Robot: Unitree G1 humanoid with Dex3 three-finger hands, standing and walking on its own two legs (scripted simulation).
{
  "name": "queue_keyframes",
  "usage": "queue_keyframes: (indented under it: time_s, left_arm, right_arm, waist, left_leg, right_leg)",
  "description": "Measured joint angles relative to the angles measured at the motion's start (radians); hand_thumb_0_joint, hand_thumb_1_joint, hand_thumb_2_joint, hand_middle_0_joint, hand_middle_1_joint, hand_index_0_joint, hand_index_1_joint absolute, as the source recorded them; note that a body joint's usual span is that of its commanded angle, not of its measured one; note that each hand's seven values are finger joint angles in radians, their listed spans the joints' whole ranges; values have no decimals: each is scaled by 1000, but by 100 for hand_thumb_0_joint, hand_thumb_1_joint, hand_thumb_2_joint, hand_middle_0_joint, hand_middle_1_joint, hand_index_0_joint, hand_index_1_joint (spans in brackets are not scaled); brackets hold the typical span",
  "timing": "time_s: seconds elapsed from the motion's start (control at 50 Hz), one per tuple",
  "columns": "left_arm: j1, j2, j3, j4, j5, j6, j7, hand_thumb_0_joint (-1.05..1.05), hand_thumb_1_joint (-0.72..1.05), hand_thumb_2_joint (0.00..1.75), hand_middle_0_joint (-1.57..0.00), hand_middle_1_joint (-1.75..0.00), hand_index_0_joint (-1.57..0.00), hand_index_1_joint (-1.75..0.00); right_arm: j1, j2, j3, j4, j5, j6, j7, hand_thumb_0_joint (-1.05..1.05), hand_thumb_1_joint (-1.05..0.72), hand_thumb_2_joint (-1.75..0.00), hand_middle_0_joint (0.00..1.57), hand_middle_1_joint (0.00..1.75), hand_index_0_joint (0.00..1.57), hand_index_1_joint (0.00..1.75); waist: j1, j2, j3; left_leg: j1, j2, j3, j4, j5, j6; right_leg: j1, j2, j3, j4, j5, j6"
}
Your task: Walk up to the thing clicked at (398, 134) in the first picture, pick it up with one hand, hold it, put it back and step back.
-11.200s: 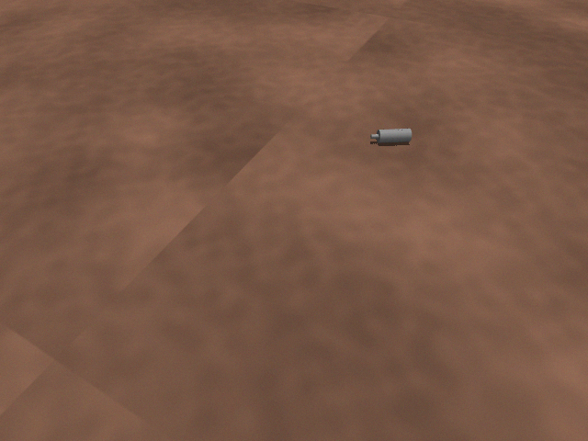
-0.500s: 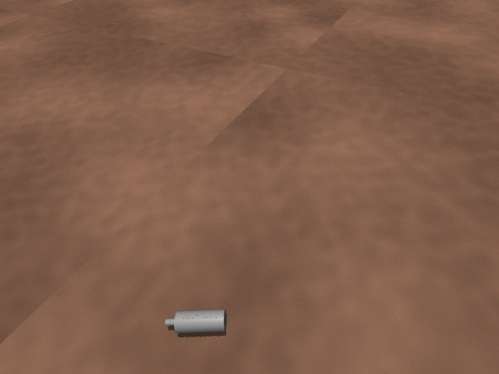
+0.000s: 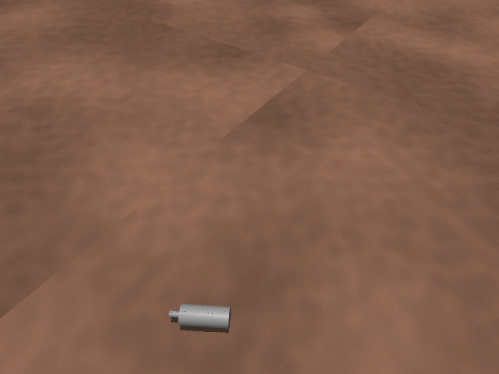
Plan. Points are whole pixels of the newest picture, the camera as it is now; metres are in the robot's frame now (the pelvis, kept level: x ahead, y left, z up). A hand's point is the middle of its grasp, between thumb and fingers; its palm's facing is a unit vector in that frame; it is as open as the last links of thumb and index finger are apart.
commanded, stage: walk up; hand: left
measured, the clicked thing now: (199, 315) +0.47 +0.22 -0.73
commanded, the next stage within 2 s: stand in 0.18 s
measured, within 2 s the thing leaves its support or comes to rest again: neither
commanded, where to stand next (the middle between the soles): +0.04 -0.01 m, yaw -3 degrees
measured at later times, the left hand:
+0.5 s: hand out of the picture +0.09 +0.25 -0.14, palm faces -0.03 -0.94 -0.33, open 7.4 cm
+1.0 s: hand out of the picture +0.07 +0.24 -0.14, palm faces -0.04 -0.94 -0.34, open 7.4 cm
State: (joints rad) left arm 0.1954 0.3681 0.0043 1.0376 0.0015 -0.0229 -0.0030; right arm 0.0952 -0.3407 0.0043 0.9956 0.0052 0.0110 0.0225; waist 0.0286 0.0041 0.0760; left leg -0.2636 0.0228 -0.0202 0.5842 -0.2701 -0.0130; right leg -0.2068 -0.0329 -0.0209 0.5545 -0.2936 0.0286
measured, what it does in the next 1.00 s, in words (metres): stands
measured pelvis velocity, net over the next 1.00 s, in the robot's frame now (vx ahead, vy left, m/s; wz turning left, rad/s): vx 0.00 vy -0.01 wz -0.01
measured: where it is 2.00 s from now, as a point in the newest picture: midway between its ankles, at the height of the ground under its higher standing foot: outside the picture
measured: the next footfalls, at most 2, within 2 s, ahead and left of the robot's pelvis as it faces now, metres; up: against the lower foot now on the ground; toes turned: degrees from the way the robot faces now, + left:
none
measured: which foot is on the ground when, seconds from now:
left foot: down 0.00-1.00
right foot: down 0.00-1.00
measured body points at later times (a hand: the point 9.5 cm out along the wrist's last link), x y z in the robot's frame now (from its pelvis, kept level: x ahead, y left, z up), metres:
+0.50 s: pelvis +0.00 -0.01 +0.02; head +0.01 +0.00 +0.46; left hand +0.09 +0.29 -0.12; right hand +0.09 -0.31 -0.11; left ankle +0.03 +0.13 -0.73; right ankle +0.00 -0.14 -0.73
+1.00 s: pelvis +0.00 -0.01 +0.02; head +0.02 -0.01 +0.47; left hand +0.08 +0.29 -0.12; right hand +0.07 -0.31 -0.12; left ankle +0.03 +0.13 -0.73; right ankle +0.00 -0.14 -0.73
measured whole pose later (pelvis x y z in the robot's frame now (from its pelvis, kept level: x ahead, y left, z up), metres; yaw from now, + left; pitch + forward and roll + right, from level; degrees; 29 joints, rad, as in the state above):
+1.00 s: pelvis +0.00 -0.01 +0.02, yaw -1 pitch -2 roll +0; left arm 0.11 0.35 0.00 1.14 0.01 -0.01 -0.02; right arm 0.10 -0.35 0.00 1.15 -0.01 0.00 0.02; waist 0.00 0.00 0.07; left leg -0.16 0.04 -0.01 0.34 -0.14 -0.03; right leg -0.12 -0.02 -0.01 0.34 -0.18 0.02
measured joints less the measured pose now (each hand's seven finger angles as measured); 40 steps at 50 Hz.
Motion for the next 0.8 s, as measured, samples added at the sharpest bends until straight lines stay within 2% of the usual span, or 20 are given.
queue_keyframes:
  time_s: [0.16,0.3,0.54,0.8]
  left_arm:
    - [-30,-7,-8,56,0,-14,-5,0,91,90,-21,-30,-20,-30]
    - [-71,-6,-7,81,2,-8,-5,0,91,90,-21,-30,-20,-30]
    - [-117,-13,-3,96,5,0,-11,0,91,90,-21,-30,-20,-30]
    - [-97,-13,1,107,8,11,-16,0,91,90,-21,-30,-20,-30]
  right_arm:
    - [-44,-2,3,53,-1,-10,4,1,-90,-90,20,30,21,30]
    - [-54,-12,-5,97,-9,-16,-1,1,-90,-90,20,30,21,30]
    - [-25,-15,-12,150,-11,-12,-4,1,-90,-90,20,30,21,30]
    - [8,-10,-14,166,-16,-11,-2,1,-90,-90,20,30,21,30]
  waist:
    - [3,11,-15]
    - [-10,5,-4]
    - [-33,-10,-7]
    - [-36,-3,-9]
  left_leg:
    - [48,1,4,-92,41,-1]
    - [93,0,11,-167,80,-5]
    - [121,5,16,-235,123,-12]
    - [108,10,14,-248,135,-17]
  right_leg:
    - [47,1,1,-93,41,0]
    - [81,0,6,-150,72,0]
    - [99,5,10,-202,109,-6]
    - [82,10,9,-207,116,-11]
